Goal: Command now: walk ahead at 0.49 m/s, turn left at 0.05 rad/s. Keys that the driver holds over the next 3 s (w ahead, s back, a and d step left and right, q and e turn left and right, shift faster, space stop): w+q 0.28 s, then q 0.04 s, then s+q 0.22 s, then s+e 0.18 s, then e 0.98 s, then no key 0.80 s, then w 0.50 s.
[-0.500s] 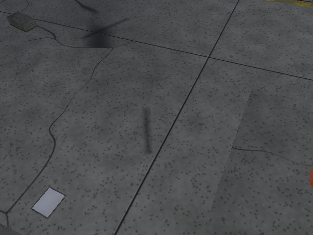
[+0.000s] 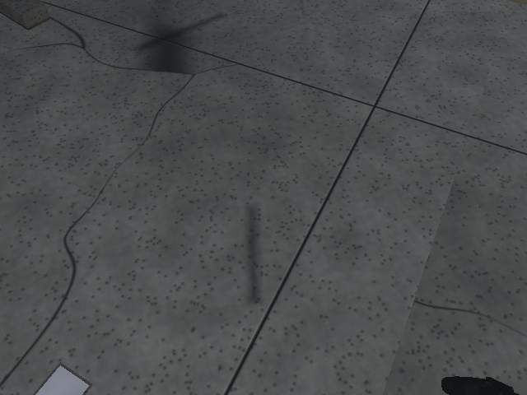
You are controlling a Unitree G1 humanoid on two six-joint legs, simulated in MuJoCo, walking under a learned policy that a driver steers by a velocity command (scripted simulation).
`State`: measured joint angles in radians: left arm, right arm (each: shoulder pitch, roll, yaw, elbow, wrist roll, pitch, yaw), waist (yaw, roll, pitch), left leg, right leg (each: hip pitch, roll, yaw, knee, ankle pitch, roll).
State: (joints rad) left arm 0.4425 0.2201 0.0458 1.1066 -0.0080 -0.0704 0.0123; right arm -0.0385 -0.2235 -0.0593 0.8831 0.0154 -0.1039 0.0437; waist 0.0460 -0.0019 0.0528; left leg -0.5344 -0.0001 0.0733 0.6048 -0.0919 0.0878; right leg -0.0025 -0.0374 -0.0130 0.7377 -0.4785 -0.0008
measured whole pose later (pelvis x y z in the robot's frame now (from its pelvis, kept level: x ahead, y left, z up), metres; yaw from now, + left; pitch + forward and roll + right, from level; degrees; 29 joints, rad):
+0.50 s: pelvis +0.27 -0.02 +0.01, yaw +13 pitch +3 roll +1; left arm -0.03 0.25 0.05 0.81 0.03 -0.11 0.01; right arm 0.35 -0.27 -0.07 0.92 0.01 -0.04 -0.03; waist -0.09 0.00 0.04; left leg -0.27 -0.09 -0.14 0.87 -0.61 0.00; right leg -0.49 -0.02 0.02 0.48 -0.07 0.00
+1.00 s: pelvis +0.25 +0.01 +0.03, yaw +9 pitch +1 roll -2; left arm 0.17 0.32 0.10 0.88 -0.01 0.04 0.04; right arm 0.26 -0.25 -0.06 0.83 -0.03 0.03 -0.04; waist 0.01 -0.04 0.01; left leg -0.23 0.02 0.02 0.49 -0.28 0.03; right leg -0.61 0.09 0.11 0.98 -0.39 0.02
